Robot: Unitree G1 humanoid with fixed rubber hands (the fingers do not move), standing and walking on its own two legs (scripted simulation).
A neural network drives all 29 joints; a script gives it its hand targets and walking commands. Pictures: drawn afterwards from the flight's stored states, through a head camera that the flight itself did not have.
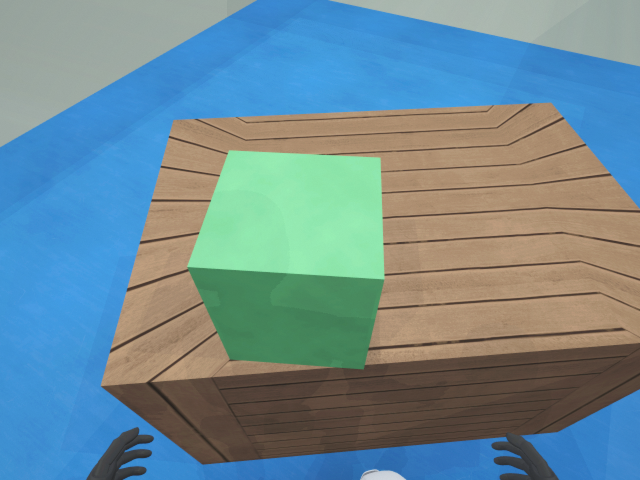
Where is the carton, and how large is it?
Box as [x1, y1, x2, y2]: [187, 150, 383, 368]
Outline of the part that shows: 229,150 187,266 229,358 363,368 383,283 380,158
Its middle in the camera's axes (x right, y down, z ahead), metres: -0.03 +0.03 +0.57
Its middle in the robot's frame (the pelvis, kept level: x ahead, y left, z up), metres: +0.40 +0.03 +0.01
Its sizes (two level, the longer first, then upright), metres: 0.210 0.200 0.250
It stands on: a pedestal, 0.64 m high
